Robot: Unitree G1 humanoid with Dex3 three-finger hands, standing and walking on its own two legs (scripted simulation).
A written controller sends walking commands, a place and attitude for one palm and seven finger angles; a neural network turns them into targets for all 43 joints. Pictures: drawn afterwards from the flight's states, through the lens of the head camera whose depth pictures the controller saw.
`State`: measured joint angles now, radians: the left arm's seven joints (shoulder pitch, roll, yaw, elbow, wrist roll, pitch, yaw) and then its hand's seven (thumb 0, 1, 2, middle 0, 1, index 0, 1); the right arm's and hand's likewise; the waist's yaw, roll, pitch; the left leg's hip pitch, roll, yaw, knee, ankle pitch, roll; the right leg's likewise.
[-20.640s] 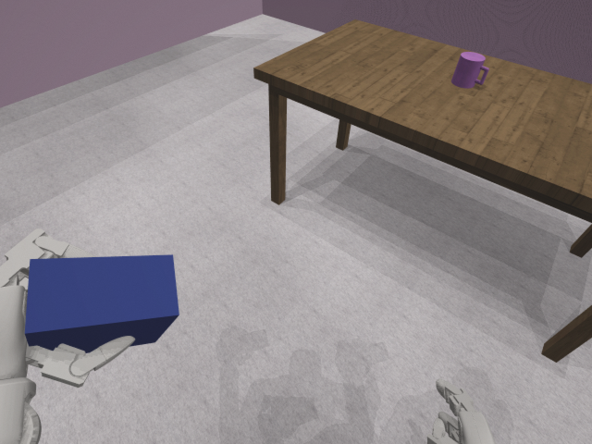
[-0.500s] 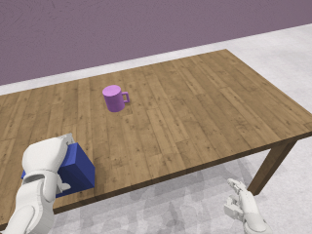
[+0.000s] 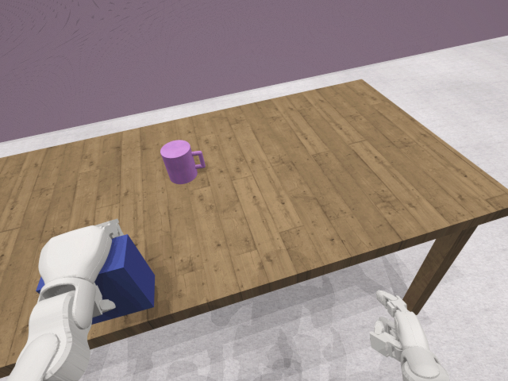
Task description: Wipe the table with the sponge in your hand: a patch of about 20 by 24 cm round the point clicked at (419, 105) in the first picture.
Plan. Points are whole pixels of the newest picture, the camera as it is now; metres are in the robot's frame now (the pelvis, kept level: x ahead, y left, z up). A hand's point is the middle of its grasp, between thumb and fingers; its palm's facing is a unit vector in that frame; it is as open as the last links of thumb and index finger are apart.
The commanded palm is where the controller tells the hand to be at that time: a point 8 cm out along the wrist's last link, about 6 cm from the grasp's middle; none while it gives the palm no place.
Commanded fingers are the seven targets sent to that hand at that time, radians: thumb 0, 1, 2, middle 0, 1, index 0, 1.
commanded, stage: move the sponge above the wiping area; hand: left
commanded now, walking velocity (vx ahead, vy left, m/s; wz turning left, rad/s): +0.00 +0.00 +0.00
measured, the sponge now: (109, 288) +0.22 +0.29 +0.03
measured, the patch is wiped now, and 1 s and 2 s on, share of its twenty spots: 0.00 0.00 0.00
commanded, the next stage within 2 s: none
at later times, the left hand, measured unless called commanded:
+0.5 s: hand (107, 267) +0.24 +0.29 +0.06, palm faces -0.02 -0.09 -1.00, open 10.4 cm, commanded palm +0.21 +0.29 +0.13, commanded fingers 0.00 0.10 1.30 -1.20 -1.60 -1.20 -1.60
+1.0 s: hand (110, 270) +0.24 +0.30 +0.05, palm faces -0.03 -0.08 -1.00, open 10.4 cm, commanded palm +0.22 +0.29 +0.11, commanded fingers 0.00 0.10 1.30 -1.20 -1.60 -1.20 -1.60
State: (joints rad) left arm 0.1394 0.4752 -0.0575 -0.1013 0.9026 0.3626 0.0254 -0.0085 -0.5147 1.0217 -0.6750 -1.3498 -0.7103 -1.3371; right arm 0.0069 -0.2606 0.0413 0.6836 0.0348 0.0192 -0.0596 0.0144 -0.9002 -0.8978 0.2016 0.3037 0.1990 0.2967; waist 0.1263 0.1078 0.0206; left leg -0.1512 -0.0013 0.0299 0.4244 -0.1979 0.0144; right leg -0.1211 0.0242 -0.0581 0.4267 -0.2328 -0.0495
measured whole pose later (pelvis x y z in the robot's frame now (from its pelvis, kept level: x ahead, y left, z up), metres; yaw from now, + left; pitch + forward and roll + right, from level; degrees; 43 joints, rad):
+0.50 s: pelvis +0.01 +0.00 +0.00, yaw +0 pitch -2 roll +0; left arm 0.11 0.46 -0.04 0.00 0.91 0.31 0.06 -0.01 -0.51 1.02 -0.67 -1.35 -0.71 -1.34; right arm 0.05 -0.27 0.02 0.69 0.04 0.01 -0.06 0.01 -0.90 -0.90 0.20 0.30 0.20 0.30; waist 0.11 0.10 0.00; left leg -0.19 0.00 0.03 0.45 -0.21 0.01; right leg -0.16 0.03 -0.06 0.45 -0.25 -0.05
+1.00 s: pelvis +0.01 +0.00 +0.00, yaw +0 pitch -2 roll +0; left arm 0.06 0.43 -0.08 0.09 0.94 0.33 0.09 -0.01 -0.51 1.02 -0.67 -1.35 -0.71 -1.33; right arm 0.03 -0.25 0.02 0.69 0.05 0.02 -0.06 0.01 -0.90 -0.90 0.20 0.30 0.20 0.30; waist 0.12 0.09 -0.01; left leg -0.21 0.00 0.02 0.46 -0.22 0.01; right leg -0.18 0.02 -0.06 0.46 -0.25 -0.05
